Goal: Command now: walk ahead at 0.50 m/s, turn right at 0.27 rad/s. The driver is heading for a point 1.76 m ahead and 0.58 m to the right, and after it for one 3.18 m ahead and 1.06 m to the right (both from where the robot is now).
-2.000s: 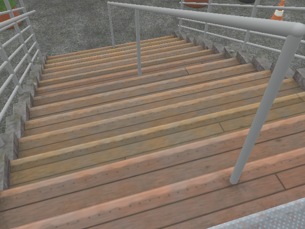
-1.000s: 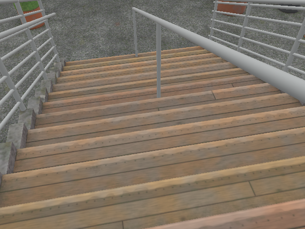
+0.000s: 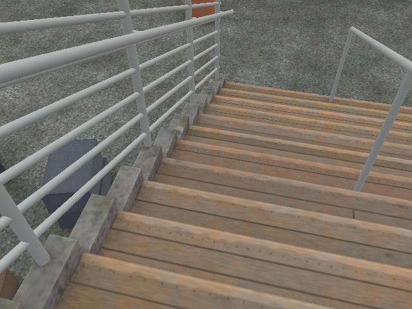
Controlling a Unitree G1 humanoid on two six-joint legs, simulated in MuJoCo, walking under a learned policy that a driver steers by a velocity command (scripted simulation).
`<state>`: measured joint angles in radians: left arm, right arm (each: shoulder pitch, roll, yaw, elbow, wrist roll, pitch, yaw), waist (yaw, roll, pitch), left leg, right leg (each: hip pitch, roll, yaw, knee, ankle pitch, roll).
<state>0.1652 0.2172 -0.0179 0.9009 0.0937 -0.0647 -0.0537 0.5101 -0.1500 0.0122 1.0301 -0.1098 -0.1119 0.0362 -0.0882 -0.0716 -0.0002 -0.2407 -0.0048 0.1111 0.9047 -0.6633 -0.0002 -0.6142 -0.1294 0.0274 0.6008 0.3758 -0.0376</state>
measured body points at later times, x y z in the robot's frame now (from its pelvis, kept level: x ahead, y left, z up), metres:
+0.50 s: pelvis +0.30 -0.11 -0.15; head +0.30 -0.11 +0.30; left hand +0.26 +0.09 -0.30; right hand +0.46 -0.34 -0.24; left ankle +0.54 +0.00 -0.82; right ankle +0.19 -0.16 -0.82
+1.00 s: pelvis +0.56 -0.18 -0.29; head +0.57 -0.20 +0.16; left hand +0.82 -0.09 -0.40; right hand +0.33 -0.26 -0.42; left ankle +0.51 -0.04 -0.97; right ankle +0.69 -0.44 -0.94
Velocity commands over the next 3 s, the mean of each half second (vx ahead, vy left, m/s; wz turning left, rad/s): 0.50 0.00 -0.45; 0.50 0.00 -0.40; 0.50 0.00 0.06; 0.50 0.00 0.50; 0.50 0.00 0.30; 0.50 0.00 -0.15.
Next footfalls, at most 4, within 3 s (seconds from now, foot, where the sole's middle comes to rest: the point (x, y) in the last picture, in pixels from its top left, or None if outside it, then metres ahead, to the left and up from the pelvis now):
0.10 right None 0.23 -0.17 -0.86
0.62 left None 0.54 -0.05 -1.01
1.18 right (308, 280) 0.74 -0.47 -1.16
1.74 left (266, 220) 1.16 -0.38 -1.31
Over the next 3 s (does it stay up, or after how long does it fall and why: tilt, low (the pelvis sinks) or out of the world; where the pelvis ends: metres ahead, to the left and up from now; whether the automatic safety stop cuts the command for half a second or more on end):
stays up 1.73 -0.51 -0.84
